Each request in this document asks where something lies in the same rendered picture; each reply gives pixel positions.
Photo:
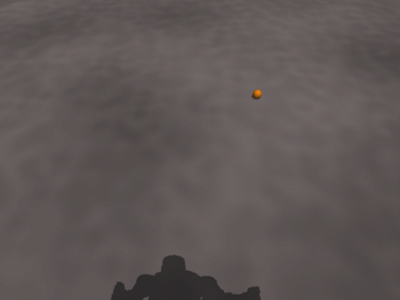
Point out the ball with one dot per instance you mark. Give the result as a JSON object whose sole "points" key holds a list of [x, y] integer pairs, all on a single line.
{"points": [[257, 94]]}

